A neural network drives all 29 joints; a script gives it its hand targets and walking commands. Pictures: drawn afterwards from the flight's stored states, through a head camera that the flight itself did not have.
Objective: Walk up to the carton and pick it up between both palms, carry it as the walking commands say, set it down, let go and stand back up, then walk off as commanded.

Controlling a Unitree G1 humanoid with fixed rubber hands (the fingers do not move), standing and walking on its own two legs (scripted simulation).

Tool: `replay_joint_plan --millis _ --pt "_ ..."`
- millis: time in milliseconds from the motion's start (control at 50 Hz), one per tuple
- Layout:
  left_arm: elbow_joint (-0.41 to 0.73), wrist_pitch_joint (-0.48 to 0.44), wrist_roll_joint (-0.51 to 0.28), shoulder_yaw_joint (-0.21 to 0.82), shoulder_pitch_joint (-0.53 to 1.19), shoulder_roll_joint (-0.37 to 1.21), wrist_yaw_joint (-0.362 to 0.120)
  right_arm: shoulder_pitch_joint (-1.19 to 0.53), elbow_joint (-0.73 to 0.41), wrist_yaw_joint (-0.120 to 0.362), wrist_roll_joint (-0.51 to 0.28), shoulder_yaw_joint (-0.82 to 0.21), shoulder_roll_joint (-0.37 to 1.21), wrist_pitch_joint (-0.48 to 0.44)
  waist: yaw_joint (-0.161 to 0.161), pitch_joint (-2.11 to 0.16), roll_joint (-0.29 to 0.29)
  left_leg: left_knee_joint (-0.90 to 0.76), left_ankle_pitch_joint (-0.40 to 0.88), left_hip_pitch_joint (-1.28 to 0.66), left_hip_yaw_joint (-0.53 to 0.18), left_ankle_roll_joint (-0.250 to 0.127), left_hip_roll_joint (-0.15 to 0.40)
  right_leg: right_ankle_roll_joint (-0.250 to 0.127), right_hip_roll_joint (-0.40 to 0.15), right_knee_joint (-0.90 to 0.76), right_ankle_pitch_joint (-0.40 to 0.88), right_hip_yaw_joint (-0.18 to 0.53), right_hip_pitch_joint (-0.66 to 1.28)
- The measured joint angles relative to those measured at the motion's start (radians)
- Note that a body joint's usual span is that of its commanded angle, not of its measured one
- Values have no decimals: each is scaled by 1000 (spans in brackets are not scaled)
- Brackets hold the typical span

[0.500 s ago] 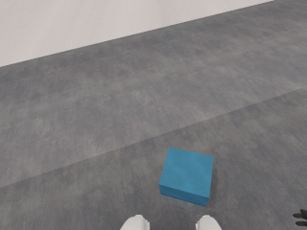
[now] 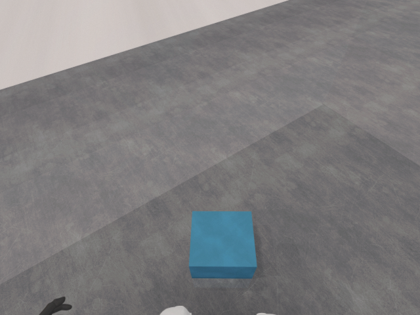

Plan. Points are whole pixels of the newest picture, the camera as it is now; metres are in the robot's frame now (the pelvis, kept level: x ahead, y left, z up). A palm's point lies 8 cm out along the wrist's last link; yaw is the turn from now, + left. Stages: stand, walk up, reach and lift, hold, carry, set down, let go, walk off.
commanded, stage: walk up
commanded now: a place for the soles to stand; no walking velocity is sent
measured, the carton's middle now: (221, 244) +0.49 +0.01 -0.65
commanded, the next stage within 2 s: stand in 1.06 s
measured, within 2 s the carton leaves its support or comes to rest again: neither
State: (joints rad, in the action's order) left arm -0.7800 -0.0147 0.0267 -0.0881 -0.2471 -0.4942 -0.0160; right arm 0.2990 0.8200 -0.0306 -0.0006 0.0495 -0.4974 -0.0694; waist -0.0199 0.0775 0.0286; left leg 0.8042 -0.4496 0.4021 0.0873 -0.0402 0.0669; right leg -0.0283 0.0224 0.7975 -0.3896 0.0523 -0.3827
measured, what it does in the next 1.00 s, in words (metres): stands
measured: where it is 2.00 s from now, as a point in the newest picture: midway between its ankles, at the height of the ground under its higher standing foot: outside the picture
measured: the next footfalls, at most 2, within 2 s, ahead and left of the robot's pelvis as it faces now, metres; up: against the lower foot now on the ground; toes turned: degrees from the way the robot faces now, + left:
none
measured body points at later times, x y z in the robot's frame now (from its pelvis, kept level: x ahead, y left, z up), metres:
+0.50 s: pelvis +0.02 -0.02 +0.01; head +0.04 -0.02 +0.46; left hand +0.16 +0.31 -0.09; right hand +0.12 -0.36 -0.09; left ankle +0.04 +0.13 -0.71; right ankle +0.04 -0.14 -0.71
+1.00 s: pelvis +0.03 -0.01 +0.04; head +0.05 -0.02 +0.49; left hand +0.17 +0.31 -0.07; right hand +0.14 -0.34 -0.08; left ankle +0.04 +0.13 -0.71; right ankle +0.04 -0.14 -0.71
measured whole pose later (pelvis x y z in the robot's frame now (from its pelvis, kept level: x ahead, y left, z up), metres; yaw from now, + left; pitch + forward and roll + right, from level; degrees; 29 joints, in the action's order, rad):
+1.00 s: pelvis +0.03 -0.01 +0.04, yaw +0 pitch -1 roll +0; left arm -1.08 -0.03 0.01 -0.01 -0.01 -0.41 -0.01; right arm 0.08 1.09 0.01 0.01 0.01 -0.42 -0.03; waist 0.01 0.04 -0.01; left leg 0.40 -0.20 0.17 0.05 0.03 0.06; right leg 0.01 -0.03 0.41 -0.21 -0.02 -0.17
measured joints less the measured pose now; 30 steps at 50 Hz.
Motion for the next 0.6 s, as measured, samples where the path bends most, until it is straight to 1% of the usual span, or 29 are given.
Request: replay_joint_plan --millis 20,40,80,120,160,200,220,240,280,300,340,420,600 --pt "-9 6 -2 4 7 5 -1 -1 0 -2 7 0 5 -9 -3 0 3 -31 91 -12 7 10 -4 -2 0 25 -6 12 -9" --pt "-19 12 -4 6 14 14 -1 -3 0 -3 13 -3 9 -15 -1 -1 1 -23 115 -10 11 21 -2 -4 5 58 -45 21 -22" --pt "-39 22 -5 8 25 27 0 -14 6 -4 17 -10 21 -21 8 -1 -1 -12 93 -19 18 30 8 -1 16 134 -126 28 -46" --pt "-56 24 -7 9 37 34 -3 -24 13 -6 19 -14 29 -22 21 2 -2 -26 81 -35 20 34 18 -1 2 156 -137 9 -55" --pt "-70 20 -7 10 47 40 -10 -32 18 -3 18 -14 26 -18 33 3 -10 -37 85 -41 16 41 29 -5 -19 92 -105 -20 -38" --pt "-77 11 -3 6 54 41 -10 -34 21 2 16 -12 19 -9 38 1 -20 -24 81 -30 6 51 42 -8 -26 -34 -27 -40 6" --pt "-79 6 3 3 58 39 -8 -35 23 4 14 -11 17 -3 38 2 -24 -9 74 -21 0 54 48 7 -23 -59 43 -46 10" --pt "-80 1 6 3 61 37 -5 -39 29 5 8 -10 18 3 38 2 -23 0 64 -15 -7 49 44 20 -24 -51 63 -49 4" --pt "-88 -5 3 11 70 36 -1 -48 47 7 -2 -11 25 12 34 0 -13 -13 50 -21 -21 32 16 28 -36 -32 47 -46 -2" --pt "-94 -4 0 18 77 37 0 -52 57 8 -4 -11 28 13 31 0 -7 -35 77 -33 -21 31 5 30 -43 -30 37 -41 0" --pt "-110 0 -4 29 93 46 0 -62 73 12 2 -12 35 8 26 -5 -4 -71 103 -52 -18 53 -5 35 -53 -40 32 -37 8" --pt "-135 0 -5 40 128 59 -2 -92 100 14 8 -21 39 0 23 -14 -19 -97 107 -64 -30 65 0 37 -47 -78 46 -51 30" --pt "-189 -1 -13 62 201 71 1 -183 150 18 3 -28 49 8 23 -18 -22 -196 152 -117 -38 75 -5 30 -49 -159 76 -63 79"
